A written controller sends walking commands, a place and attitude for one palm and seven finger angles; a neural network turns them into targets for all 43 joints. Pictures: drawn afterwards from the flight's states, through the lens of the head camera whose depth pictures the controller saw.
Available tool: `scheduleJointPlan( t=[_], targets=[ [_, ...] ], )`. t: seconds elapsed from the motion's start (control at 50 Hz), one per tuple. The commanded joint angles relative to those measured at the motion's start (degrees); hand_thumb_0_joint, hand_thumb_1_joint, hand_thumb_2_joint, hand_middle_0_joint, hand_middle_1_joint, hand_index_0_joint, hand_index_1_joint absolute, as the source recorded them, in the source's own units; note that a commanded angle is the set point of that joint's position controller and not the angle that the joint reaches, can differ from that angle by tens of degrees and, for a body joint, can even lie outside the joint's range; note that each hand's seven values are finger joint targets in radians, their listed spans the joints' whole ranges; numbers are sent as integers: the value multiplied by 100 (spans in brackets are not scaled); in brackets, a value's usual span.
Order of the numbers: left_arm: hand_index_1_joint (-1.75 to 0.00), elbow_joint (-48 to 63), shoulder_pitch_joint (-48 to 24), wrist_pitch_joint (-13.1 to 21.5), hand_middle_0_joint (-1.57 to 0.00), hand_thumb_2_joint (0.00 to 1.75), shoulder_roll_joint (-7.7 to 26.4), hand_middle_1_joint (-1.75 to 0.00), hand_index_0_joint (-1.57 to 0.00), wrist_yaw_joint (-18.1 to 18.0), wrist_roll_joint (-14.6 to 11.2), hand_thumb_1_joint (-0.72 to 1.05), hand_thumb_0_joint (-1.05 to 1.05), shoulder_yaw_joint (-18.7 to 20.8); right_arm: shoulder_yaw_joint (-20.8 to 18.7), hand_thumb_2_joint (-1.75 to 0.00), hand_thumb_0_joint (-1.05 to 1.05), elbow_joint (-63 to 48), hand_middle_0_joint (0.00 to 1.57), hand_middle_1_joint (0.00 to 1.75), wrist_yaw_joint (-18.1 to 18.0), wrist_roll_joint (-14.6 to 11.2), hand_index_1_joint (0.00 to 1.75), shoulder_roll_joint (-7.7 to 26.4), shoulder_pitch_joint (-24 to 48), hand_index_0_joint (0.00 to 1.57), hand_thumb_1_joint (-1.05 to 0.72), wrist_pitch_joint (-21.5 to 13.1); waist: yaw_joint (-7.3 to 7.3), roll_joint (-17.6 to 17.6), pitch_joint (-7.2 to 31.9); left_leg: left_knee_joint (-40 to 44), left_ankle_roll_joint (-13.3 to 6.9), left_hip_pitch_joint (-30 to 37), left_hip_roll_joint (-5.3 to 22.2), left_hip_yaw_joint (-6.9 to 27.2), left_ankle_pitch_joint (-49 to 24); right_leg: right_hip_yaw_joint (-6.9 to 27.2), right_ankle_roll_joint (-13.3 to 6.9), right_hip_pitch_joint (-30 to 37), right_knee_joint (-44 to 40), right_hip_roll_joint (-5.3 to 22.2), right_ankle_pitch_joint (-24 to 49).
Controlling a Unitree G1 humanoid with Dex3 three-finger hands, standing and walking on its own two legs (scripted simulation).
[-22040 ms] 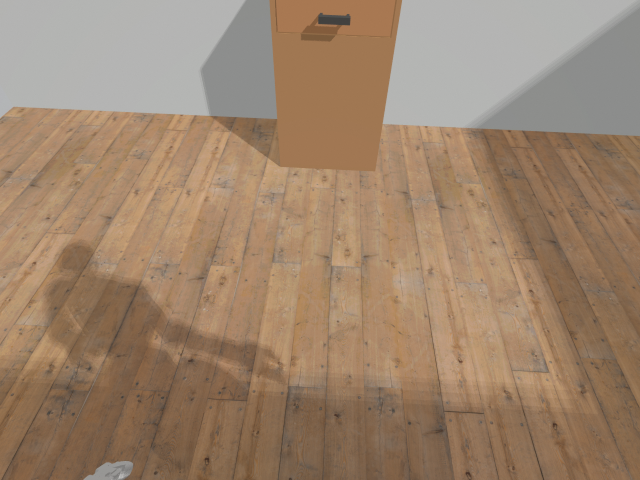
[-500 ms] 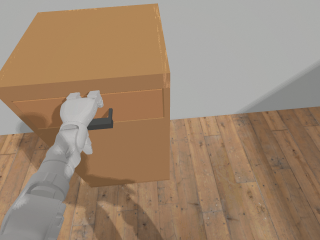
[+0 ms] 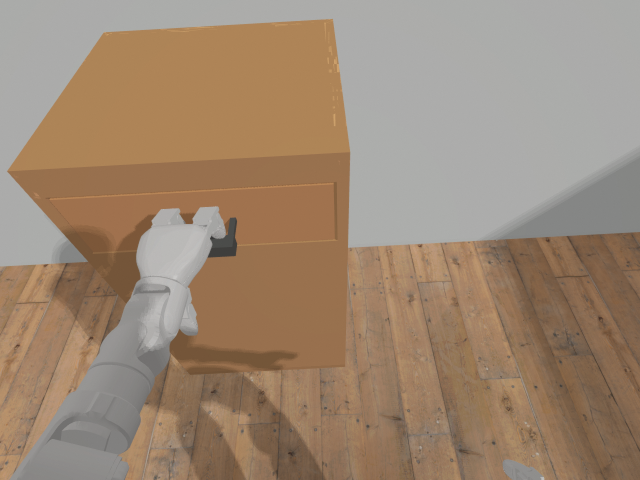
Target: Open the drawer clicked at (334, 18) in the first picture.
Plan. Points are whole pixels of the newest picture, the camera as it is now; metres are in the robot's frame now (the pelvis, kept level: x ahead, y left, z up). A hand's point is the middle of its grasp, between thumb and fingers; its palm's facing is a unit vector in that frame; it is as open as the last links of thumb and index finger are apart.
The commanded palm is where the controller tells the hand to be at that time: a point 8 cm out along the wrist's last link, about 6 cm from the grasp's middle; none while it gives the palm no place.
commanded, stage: re-aim the fingers above the handle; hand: left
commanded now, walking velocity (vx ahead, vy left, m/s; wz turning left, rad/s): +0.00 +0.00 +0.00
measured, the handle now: (200, 236) +0.48 +0.23 -0.02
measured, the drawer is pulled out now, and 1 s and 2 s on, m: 0.00 0.00 0.00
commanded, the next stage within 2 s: lower the fingers behind the handle in 0.72 s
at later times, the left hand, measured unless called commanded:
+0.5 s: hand (191, 252) +0.40 +0.21 +0.04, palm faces +0.07 -0.03 -1.00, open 13.8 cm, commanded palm +0.37 +0.24 +0.10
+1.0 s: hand (182, 246) +0.42 +0.23 +0.03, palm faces +0.09 +0.01 -1.00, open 13.8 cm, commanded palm +0.38 +0.22 +0.08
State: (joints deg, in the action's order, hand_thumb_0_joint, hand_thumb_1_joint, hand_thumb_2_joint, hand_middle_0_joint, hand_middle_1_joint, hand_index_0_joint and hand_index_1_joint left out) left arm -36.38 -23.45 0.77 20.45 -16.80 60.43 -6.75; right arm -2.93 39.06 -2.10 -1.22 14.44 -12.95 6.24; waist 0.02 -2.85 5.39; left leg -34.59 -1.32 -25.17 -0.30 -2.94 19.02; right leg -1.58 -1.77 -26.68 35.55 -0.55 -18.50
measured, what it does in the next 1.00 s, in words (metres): stands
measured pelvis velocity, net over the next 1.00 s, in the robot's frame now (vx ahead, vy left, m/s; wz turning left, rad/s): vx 0.00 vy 0.01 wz -0.01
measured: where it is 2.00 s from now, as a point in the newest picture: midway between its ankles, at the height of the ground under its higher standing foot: outside the picture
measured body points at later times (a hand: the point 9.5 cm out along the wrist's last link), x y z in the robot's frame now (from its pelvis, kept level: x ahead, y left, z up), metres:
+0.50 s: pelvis +0.00 -0.01 +0.00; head +0.06 -0.03 +0.44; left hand +0.40 +0.21 +0.09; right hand +0.11 -0.27 -0.14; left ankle -0.02 +0.11 -0.73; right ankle -0.01 -0.10 -0.73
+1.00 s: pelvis +0.00 +0.01 -0.01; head +0.06 -0.02 +0.44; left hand +0.41 +0.22 +0.09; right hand +0.11 -0.25 -0.15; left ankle -0.02 +0.11 -0.73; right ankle -0.01 -0.10 -0.73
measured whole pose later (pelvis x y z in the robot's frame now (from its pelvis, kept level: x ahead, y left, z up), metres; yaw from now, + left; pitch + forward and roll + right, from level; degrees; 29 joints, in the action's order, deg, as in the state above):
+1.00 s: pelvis +0.00 +0.01 -0.01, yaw -1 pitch +13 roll +0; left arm -44.2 -32.1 -3.7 20.6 -23.9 62.1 -4.6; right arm -2.7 40.1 -1.3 -0.5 13.4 -11.6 5.6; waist 0.2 -2.9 6.2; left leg -38.4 -1.7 -31.1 -0.4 -3.8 20.4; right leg -0.7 -1.3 -32.9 39.2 -0.4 -19.5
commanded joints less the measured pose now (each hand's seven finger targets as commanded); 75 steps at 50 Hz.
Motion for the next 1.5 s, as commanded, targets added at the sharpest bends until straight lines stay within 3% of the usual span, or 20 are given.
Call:
scheduleJointPlan(
  t=[0.0,0.04,0.14,0.24,0.34,0.42,0.46,0.5,0.58,0.64,0.68,0.76,0.84,0.88,0.96,1.04,1.14,1.2,1.34,1.48],
  targets=[
    [-120,1182,-2964,-132,-30,30,1649,-120,-30,-576,122,-50,0,801,-206,-90,0,-542,20,30,-126,14,30,632,122,20,-90,-270,14,-219,1838,256,-85,828,-189,107,-1870,119,-106,869,-323,-104,1754],
    [-120,827,-2888,-289,-30,30,1649,-120,-30,-523,61,-50,0,799,-209,-90,0,-494,20,30,-139,2,30,665,123,20,-90,-277,55,12,1888,253,-81,799,-187,97,-1857,118,-88,944,-352,-118,1775],
    [-120,-78,-2606,-691,-30,30,802,-120,-30,187,-262,-50,0,-58,-166,-90,0,-557,20,30,-145,-75,30,764,70,20,-90,-217,237,667,1506,316,-114,644,-180,49,-1670,86,-17,935,-517,-72,1865],
    [-120,877,-2627,-85,-30,30,906,-120,-30,657,-356,-50,0,-6,-188,-90,0,-754,20,30,-176,37,30,756,53,20,-90,-193,142,595,1828,158,-165,804,-215,110,-2075,149,-13,1124,-396,-36,2391],
    [-120,1273,-2626,502,-30,30,2059,-120,-30,-41,9,-50,0,1285,-205,-90,0,-680,20,30,-175,108,30,662,-32,20,-90,-172,-171,222,1969,48,-114,439,-256,130,-2222,213,-67,1221,-115,-32,2584],
    [-120,1044,-2466,165,-30,30,2155,-120,-30,-785,175,-50,0,1498,-210,-90,0,-578,20,30,-122,79,30,555,67,20,-90,-241,-289,22,2081,32,-47,264,-268,4,-2214,242,-91,1269,-31,-68,2622],
    [-120,713,-2501,-186,-30,30,2032,-120,-30,-856,128,-50,0,1290,-220,-90,0,-522,20,30,-108,39,30,592,94,20,-90,-267,-174,91,2046,75,-43,223,-261,-56,-2025,248,-46,1303,-124,-63,2536],
    [-120,367,-2289,-536,-30,30,2025,-120,-30,-684,19,-50,0,1176,-227,-90,0,-478,20,30,-115,-11,30,671,83,20,-90,-263,-140,285,2121,147,-56,209,-250,-104,-1983,256,-6,1483,-204,-71,2618],
    [-120,253,-2211,-851,-30,30,1145,-120,-30,202,-372,-50,0,190,-261,-90,0,-550,20,30,-170,-110,30,838,41,20,-90,-214,219,676,1969,204,-154,499,-203,-79,-1992,183,67,1431,-413,-52,2750],
    [-120,1005,-2586,-376,-30,30,534,-120,-30,829,-638,-50,0,-476,-242,-90,0,-671,20,30,-237,-55,30,837,26,20,-90,-263,469,727,1721,159,-222,807,-199,77,-2055,147,82,1112,-495,-45,2625],
    [-120,1363,-2702,115,-30,30,899,-120,-30,951,-600,-50,0,-184,-239,-90,0,-634,20,30,-265,34,30,807,-67,20,-90,-272,375,475,1671,82,-222,915,-227,171,-2055,147,39,851,-413,-64,2377],
    [-120,1696,-3149,832,-30,30,1770,-120,-30,291,-182,-50,0,823,-258,-90,0,-547,20,30,-218,108,30,683,-258,20,-90,-241,83,-166,1929,-52,-113,968,-185,297,-2297,99,-99,521,-127,-86,2043],
    [-120,884,-2652,477,-30,30,2177,-120,-30,-786,101,-50,0,1667,-227,-90,0,-428,20,30,-80,135,30,605,-150,20,-90,-259,-262,-66,1976,-121,25,324,-215,229,-2387,11,-162,610,169,-152,2060],
    [-120,344,-2407,-74,-30,30,1546,-120,-30,-1072,136,-50,0,1139,-203,-90,0,-451,20,30,2,114,30,567,-1,20,-90,-270,-216,41,1805,-83,56,165,-199,75,-2156,-23,-143,509,140,-164,1974],
    [-120,-463,-2609,-1152,-30,30,1160,-120,-30,-823,170,-50,0,456,-215,-90,0,-435,20,30,71,24,30,743,-85,20,-90,-167,15,367,2177,15,33,260,-123,-25,-2134,11,-72,725,-4,-161,2125],
    [-120,73,-3229,-1172,-30,30,245,-120,-30,67,-299,-50,0,-496,-290,-90,0,-610,20,30,-73,-33,30,826,-132,20,-90,-118,505,704,2236,-25,-127,780,-81,132,-2152,12,-2,649,-243,-144,2124],
    [-120,689,-3496,214,-30,30,1123,-120,-30,433,-218,-50,0,123,-236,-90,0,-535,20,30,-301,133,30,774,-378,20,-90,-209,382,314,2051,-161,-168,774,-149,289,-2049,80,-39,365,-80,-90,1912],
    [-120,102,-2877,500,-30,30,383,-120,-30,258,-21,-50,0,-264,-270,-90,0,-418,20,30,-158,120,30,665,-563,20,-90,-237,362,203,1450,-293,-70,575,-72,360,-2038,-51,-97,-408,15,-143,1484],
    [-120,14,-2757,319,-30,30,1545,-120,-30,-926,235,-50,0,1118,-347,-90,0,-411,20,30,72,190,30,707,-615,20,-90,-198,-37,67,2422,-555,4,36,-115,260,-2503,-2,-168,75,507,-193,2107],
    [-120,-317,-2732,-592,-30,30,1085,-120,-30,-1140,270,-50,0,624,-388,-90,0,-370,20,30,139,110,30,751,-550,20,-90,-160,217,228,2507,-514,-48,93,-72,124,-2313,23,-84,189,337,-217,2190]
  ],
)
